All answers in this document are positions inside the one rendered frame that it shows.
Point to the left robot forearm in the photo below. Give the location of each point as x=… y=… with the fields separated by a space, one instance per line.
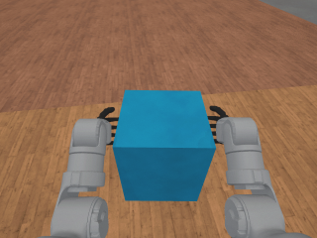
x=87 y=150

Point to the robot right hand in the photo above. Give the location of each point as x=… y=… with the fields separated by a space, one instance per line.
x=222 y=114

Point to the carton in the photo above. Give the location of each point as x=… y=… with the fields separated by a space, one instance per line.
x=163 y=145

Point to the right robot forearm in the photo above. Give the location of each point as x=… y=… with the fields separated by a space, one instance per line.
x=245 y=163

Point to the left robot upper arm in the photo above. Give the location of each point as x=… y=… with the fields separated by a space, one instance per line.
x=80 y=217

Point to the right robot upper arm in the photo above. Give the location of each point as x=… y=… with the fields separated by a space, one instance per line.
x=255 y=216

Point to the robot left hand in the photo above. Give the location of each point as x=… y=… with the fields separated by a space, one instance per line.
x=103 y=114

